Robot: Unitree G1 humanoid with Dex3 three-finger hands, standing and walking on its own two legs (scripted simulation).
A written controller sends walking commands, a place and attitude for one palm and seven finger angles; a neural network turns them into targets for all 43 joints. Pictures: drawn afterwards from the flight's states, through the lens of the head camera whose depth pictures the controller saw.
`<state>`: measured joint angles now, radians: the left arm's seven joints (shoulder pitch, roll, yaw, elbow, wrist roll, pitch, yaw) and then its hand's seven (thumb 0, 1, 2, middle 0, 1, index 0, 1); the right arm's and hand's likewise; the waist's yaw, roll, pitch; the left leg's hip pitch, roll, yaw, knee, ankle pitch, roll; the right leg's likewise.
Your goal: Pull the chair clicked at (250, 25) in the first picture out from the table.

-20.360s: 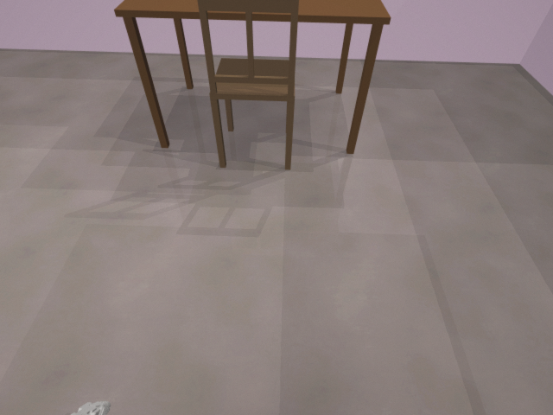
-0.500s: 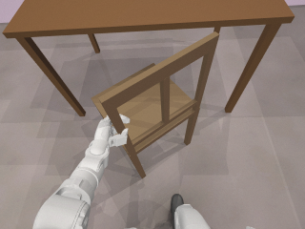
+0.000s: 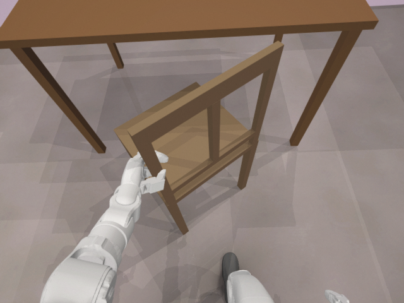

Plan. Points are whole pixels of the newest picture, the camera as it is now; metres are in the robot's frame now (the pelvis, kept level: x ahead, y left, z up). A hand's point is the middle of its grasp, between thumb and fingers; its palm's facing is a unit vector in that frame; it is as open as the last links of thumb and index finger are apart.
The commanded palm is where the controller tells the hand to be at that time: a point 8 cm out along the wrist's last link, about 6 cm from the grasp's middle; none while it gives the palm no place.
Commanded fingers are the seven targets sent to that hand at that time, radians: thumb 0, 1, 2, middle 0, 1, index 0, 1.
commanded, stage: step backward, pulling the chair out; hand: left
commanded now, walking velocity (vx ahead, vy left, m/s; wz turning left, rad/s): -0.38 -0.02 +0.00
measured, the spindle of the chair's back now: (214, 133) +0.51 -0.04 -0.09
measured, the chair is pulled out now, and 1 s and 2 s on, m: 0.23 0.23 0.23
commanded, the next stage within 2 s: stop walking, hand still on the chair in 1.38 s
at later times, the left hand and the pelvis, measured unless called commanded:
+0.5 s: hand (159, 180) +0.37 +0.10 -0.06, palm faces -0.11 -0.96 -0.24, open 5.7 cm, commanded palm +0.38 +0.15 -0.05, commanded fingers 0.00 0.90 0.90 -0.50 -1.45 -0.50 -1.45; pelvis +0.01 +0.00 +0.00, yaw +0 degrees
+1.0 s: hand (159, 180) +0.38 +0.10 -0.06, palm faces -0.11 -0.96 -0.25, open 5.8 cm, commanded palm +0.37 +0.15 -0.05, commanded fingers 0.00 0.90 0.90 -0.50 -1.45 -0.50 -1.45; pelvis +0.00 +0.00 +0.00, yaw +0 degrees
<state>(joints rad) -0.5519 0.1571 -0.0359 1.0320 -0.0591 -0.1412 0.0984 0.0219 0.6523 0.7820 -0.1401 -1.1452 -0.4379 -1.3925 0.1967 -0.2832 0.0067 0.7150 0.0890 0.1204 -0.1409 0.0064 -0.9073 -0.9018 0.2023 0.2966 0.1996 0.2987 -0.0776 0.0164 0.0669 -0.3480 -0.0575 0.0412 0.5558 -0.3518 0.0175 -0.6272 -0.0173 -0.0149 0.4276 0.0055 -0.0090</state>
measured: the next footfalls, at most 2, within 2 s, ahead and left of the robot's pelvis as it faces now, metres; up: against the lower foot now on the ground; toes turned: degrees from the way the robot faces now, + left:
none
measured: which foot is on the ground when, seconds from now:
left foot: down 0.00-1.00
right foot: down 0.00-1.00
